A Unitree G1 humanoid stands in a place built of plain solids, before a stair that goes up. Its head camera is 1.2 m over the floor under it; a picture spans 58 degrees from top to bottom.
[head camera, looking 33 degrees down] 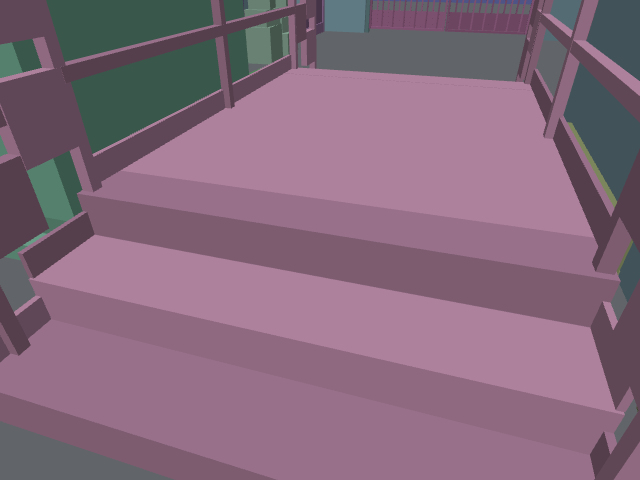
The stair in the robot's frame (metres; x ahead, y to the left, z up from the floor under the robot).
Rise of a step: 0.17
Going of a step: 0.28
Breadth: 1.70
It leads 17 degrees to the right of straight ahead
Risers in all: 3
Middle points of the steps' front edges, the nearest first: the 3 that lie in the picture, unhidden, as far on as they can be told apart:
0.58 0.21 0.17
0.85 0.12 0.34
1.12 0.04 0.51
